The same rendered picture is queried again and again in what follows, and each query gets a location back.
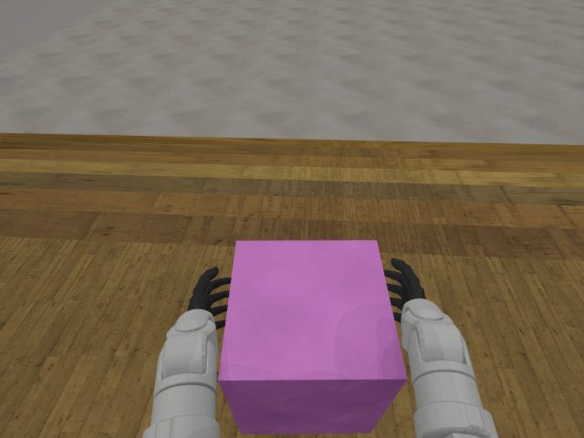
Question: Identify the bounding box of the carton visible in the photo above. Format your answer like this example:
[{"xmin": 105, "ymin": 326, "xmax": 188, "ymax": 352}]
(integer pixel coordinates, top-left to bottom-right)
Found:
[{"xmin": 218, "ymin": 240, "xmax": 408, "ymax": 434}]

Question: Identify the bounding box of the right robot forearm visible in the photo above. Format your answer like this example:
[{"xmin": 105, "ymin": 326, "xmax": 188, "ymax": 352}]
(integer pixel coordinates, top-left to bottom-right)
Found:
[{"xmin": 401, "ymin": 298, "xmax": 499, "ymax": 438}]

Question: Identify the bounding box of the robot right hand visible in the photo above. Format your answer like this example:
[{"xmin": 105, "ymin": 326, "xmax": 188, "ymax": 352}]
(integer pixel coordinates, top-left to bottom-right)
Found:
[{"xmin": 383, "ymin": 258, "xmax": 426, "ymax": 323}]

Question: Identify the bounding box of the left robot forearm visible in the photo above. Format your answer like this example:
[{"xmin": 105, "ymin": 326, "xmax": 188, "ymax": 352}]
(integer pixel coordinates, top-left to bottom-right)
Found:
[{"xmin": 142, "ymin": 309, "xmax": 220, "ymax": 438}]

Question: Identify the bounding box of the robot left hand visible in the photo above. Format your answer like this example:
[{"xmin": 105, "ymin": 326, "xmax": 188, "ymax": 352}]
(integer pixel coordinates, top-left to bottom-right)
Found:
[{"xmin": 187, "ymin": 266, "xmax": 231, "ymax": 329}]

